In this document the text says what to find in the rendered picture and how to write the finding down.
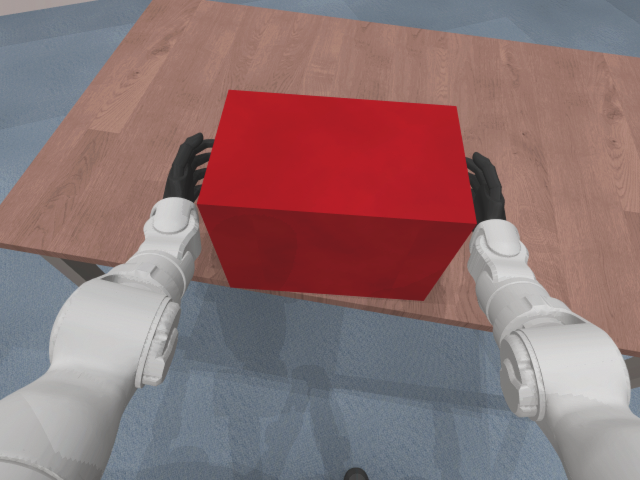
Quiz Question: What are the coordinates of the robot left upper arm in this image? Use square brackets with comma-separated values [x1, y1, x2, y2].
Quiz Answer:
[0, 278, 181, 480]

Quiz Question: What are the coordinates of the robot right upper arm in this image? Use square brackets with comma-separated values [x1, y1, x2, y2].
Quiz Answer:
[500, 323, 640, 480]

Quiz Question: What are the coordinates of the table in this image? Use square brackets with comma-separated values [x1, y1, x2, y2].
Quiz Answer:
[0, 0, 640, 389]

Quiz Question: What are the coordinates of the left robot hand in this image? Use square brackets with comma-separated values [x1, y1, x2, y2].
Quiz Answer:
[163, 133, 215, 203]

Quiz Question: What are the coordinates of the right robot forearm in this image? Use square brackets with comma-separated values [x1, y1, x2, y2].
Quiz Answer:
[467, 219, 631, 405]

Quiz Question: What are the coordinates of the left robot forearm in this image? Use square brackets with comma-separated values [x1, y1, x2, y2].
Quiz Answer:
[49, 197, 201, 364]

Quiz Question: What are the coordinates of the carton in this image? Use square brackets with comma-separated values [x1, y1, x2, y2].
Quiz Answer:
[197, 90, 477, 301]

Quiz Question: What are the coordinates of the right robot hand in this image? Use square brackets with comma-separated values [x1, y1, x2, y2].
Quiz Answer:
[465, 152, 506, 232]

